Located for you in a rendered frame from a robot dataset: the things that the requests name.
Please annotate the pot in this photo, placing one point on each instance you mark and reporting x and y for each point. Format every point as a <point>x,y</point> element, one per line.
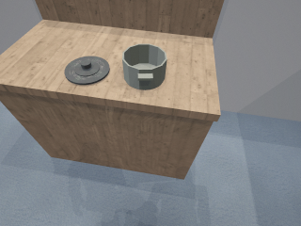
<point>144,66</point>

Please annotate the table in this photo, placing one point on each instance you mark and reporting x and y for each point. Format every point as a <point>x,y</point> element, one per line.
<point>109,123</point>

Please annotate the lid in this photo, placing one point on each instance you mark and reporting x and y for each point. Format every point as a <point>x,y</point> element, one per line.
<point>79,76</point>

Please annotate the knob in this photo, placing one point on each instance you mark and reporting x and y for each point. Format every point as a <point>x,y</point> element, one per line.
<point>86,64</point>

